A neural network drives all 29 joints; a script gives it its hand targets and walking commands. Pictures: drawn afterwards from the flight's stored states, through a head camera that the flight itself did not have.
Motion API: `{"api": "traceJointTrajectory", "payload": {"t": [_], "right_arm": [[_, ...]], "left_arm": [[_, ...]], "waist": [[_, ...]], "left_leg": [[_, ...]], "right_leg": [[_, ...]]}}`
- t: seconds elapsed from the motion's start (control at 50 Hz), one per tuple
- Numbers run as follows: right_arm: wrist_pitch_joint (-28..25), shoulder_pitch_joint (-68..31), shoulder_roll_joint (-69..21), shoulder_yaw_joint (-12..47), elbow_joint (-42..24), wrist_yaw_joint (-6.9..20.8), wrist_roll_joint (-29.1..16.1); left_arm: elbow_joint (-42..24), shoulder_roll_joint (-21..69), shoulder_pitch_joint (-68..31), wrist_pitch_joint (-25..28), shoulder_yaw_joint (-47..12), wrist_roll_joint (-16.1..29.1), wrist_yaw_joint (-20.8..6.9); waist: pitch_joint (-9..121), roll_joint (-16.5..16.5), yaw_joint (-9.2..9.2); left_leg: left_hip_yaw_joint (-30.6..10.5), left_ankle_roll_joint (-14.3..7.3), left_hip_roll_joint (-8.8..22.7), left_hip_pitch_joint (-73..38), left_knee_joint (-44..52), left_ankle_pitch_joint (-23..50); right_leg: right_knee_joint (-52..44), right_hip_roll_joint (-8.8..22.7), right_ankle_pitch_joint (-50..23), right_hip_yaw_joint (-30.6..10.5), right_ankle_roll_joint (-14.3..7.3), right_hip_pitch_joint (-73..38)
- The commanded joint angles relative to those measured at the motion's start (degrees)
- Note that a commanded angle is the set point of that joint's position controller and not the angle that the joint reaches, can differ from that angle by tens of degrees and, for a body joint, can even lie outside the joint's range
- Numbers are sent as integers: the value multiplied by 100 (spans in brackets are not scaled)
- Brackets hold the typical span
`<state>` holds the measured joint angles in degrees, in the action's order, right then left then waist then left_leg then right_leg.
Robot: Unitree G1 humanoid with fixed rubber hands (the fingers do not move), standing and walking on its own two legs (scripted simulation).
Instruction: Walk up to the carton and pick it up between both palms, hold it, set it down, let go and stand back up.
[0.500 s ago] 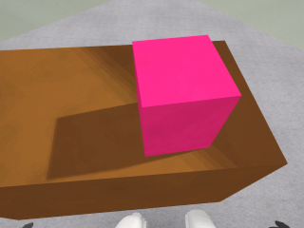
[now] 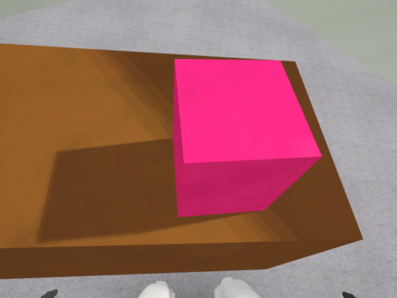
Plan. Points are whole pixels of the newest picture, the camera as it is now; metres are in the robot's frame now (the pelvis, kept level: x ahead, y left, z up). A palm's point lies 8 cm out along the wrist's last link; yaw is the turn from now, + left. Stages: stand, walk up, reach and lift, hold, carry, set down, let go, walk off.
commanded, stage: walk up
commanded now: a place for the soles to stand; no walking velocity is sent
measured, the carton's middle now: (225, 144) +0.41 -0.05 +0.04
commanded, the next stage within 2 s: none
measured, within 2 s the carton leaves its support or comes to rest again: neither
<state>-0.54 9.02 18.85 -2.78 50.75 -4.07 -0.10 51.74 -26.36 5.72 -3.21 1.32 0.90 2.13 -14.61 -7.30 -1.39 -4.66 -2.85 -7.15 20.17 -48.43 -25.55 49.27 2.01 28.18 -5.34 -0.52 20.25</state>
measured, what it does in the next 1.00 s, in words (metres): walks backwards: left foot, then right foot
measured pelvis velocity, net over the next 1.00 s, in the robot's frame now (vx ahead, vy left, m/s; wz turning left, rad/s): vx -0.14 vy -0.04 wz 0.05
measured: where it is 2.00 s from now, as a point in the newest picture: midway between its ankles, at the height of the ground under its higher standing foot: outside the picture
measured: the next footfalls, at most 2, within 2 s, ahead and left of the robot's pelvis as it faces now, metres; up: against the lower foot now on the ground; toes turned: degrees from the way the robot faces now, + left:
left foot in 0.34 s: +0.03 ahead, +0.11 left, +0.00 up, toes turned +3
right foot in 0.68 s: -0.07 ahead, -0.15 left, +0.00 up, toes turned +5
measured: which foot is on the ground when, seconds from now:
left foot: down 0.00-0.10, up 0.12-0.32, down 0.34-0.72, up 0.74-0.90, down 0.92-1.00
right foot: down 0.00-0.36, up 0.38-0.66, down 0.68-1.00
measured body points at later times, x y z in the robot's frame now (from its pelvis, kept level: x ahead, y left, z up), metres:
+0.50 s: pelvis -0.07 -0.01 +0.00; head +0.01 +0.02 +0.43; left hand +0.02 +0.33 -0.13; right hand +0.07 -0.30 -0.11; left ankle -0.01 +0.11 -0.70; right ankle -0.05 -0.16 -0.65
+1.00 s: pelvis -0.14 -0.04 +0.01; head -0.15 -0.04 +0.46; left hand -0.11 +0.28 -0.11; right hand -0.02 -0.35 -0.11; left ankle -0.10 +0.09 -0.70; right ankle -0.12 -0.15 -0.70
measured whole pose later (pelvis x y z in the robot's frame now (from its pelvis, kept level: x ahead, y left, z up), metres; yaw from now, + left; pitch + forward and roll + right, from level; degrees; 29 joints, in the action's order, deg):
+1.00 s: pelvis -0.14 -0.04 +0.01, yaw +3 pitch -6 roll +1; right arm -1.5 7.3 22.4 -3.1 59.4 -0.3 1.0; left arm 57.3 -21.7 14.4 0.8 2.1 -1.1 -0.4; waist -4.1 -0.5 1.2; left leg -0.8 0.2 -1.7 17.5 -42.4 -18.6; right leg 46.1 1.8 24.3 -0.1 -0.3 16.2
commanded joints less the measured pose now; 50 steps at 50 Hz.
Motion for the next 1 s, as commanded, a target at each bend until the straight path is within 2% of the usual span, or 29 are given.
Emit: {"api": "traceJointTrajectory", "payload": {"t": [0.0, 0.02, 0.04, 0.06, 0.08, 0.16, 0.22, 0.28, 0.3, 0.32, 0.34, 0.36, 0.44, 0.56, 0.6, 0.64, 0.66, 0.68, 0.7, 0.72, 0.76, 0.78, 0.86, 0.88, 0.9, 0.92, 0.94, 0.96, 0.98], "right_arm": [[-32, -319, 1641, -419, -425, -11, -172], [-19, -391, 1476, -381, -485, -34, -148], [-9, -338, 1496, -350, -463, -59, -120], [-13, -235, 1526, -338, -366, -28, -100], [-44, -227, 1539, -319, -311, 19, -83], [55, -220, 1483, -323, -296, 217, -62], [80, -12, 1549, -315, -211, 259, -75], [13, 345, 1657, -379, -52, 292, 6], [-25, 407, 1862, -441, -69, 266, 72], [-38, 262, 2284, -548, -222, 230, 201], [-35, 79, 2374, -544, -322, 219, 167], [-24, 175, 2520, -588, -193, 207, 94], [5, -608, 1960, -504, -519, 168, 77], [-23, -416, 1862, -479, -490, 204, 89], [12, -649, 1888, -478, -538, 237, 107], [111, -963, 1770, -429, -532, 269, 99], [149, -865, 1456, -364, -570, 253, 71], [132, -935, 1262, -278, -601, 207, 110], [92, -1348, 1753, -431, -471, 142, 121], [12, -1282, 1971, -526, -208, 207, 40], [-71, -796, 1841, -526, 104, 324, -56], [-89, -533, 1703, -488, 203, 346, -48], [-175, -461, 1531, -307, 343, 325, 44], [-263, -420, 1549, -275, 384, 306, 88], [-342, -280, 1688, -313, 378, 287, 183], [-365, -457, 1923, -332, 373, 294, 175], [-321, -372, 2044, -351, 393, 324, 91], [-276, -526, 2107, -346, 395, 345, 119], [-244, -700, 2021, -283, 375, 371, 120]], "left_arm": [[-222, -1239, 542, 329, 439, -87, 53], [-259, -1475, 716, 315, 526, -73, 48], [-352, -1535, 664, 333, 532, -80, 39], [-343, -1530, 429, 339, 510, -104, 31], [-334, -1375, 402, 346, 488, -143, 34], [-532, -1479, 122, 356, 488, -195, 60], [-734, -1440, -165, 323, 490, -204, 46], [-831, -1297, -402, 245, 399, -82, -4], [-854, -1144, -272, 213, 353, -34, -8], [-920, -858, -136, 217, 280, 52, 9], [-821, -829, 41, 139, 293, 33, 92], [-675, -1098, -83, 86, 377, -17, 142], [-409, -1183, 637, 139, 448, 1, 31], [-472, -1064, 692, 325, 507, -118, -58], [-269, -1030, 1097, 335, 533, -175, -125], [116, -973, 1835, 393, 622, -221, -182], [103, -1390, 1993, 429, 749, -342, -151], [-174, -1823, 1307, 487, 820, -385, -129], [-252, -2184, 695, 506, 842, -412, -113], [-258, -2101, 163, 509, 771, -378, -114], [-328, -1368, -119, 594, 587, -368, -127], [-301, -1211, -13, 637, 564, -360, -126], [-131, -1098, 161, 616, 468, -250, -176], [-96, -917, 173, 597, 393, -227, -179], [-104, -734, 253, 598, 312, -173, -188], [41, -599, 450, 592, 284, -116, -202], [163, -854, 516, 593, 369, -111, -185], [238, -939, 676, 605, 410, -130, -190], [303, -860, 872, 635, 415, -167, -218]], "waist": [[2398, 917, 394], [2304, 410, 589], [2199, 206, 500], [2038, -117, 365], [1756, -134, 336], [1401, -576, 299], [1627, -968, 193], [1937, -698, -120], [2203, -262, -175], [2343, 1161, -225], [2331, 1162, -101], [2282, 1190, -314], [1955, 1469, 115], [2036, 2163, -79], [2046, 2354, 91], [1913, 1925, 511], [1714, 445, 644], [1077, -80, 492], [830, 453, 599], [538, 551, 391], [765, 541, -6], [1019, 278, -21], [989, 208, -17], [1015, 232, -59], [1204, 622, -103], [1166, 1163, 16], [1159, 969, 69], [1039, 987, 199], [988, 976, 322]], "left_leg": [[-839, 198, 726, -312, -639, 4200], [-375, 450, 225, 367, -1486, 2977], [-269, 481, 237, 565, -1666, 1086], [-298, 383, 244, 718, -1518, -1178], [-366, 312, 398, 971, -1080, -1494], [-103, 200, 355, 792, -1551, -713], [205, 227, 578, 497, -633, -188], [404, 130, 637, -590, 1258, 1165], [-178, -4, 863, -1170, 1676, 2059], [-1941, -497, 1946, -1576, 2057, 3181], [-3063, -1266, 2906, -1327, 2096, 3756], [-3607, -1766, 3200, -664, 2299, 2948], [-1801, -1188, 2436, -839, 2022, 2041], [-1619, -1273, 2372, -923, 1676, 1726], [-1378, -1073, 2202, -442, 1692, 783], [-667, -538, 1699, 955, 930, -249], [-233, -113, 1041, 1947, -625, -814], [-48, 261, 542, 2733, -1270, -1014], [-877, 306, 759, 1575, -1344, -819], [-685, 337, 896, 632, -1346, -406], [-283, 249, 928, 48, -778, -249], [-19, 225, 817, 190, -610, -171], [177, 134, 871, -572, 1235, 125], [-126, 64, 926, -909, 2016, 392], [-1097, -132, 1368, -1361, 2443, 469], [-2348, -565, 1944, -1166, 2572, -99], [-2813, -1096, 2379, -353, 2798, -1036], [-2879, -1250, 2465, 396, 2958, -1695], [-2378, -1074, 2276, 642, 2886, -1910]], "right_leg": [[-1125, 804, -4784, -454, -830, -1316], [-1409, 1551, -5435, -1499, -1445, -1554], [-1557, 2173, -6177, -2083, -1873, -1607], [-1625, 2422, -6586, -2244, -2028, -1613], [-1730, 2242, -6423, -1984, -1858, -1628], [-1643, 1747, -5477, -1260, -1626, -864], [-1469, 1476, -5372, -887, -1362, -891], [-741, 1062, -4503, -361, -798, -586], [-22, 660, -3691, -274, -483, -231], [1334, -196, -2148, 102, -99, 635], [1834, -775, 1245, -40, -59, 957], [2331, -626, 1512, -572, -141, 517], [2476, -438, 542, -419, -163, 1029], [883, -128, 841, 155, 20, 533], [-47, -123, 607, 454, -43, -85], [-1638, -270, -148, 531, -204, -1510], [-2858, 454, 954, -1445, -512, -1594], [-3419, 1533, 1746, -3531, -753, -710], [-4041, 2276, 2462, -4596, -1371, 933], [-3985, 2292, 2412, -4322, -1526, 1745], [-2858, 1529, 18, -2340, -1141, 1079], [-2523, 1329, -862, -1811, -1047, 514], [-2293, 1060, -942, -1340, -865, 428], [-1975, 845, -1414, -1004, -623, 497], [-1272, 545, -1726, -625, -379, 789], [-820, -21, -1083, -36, -136, 1087], [-510, -223, 27, 375, -148, 457], [-461, -200, 342, 328, -198, -162], [-845, -138, 362, 245, -247, -547]]}}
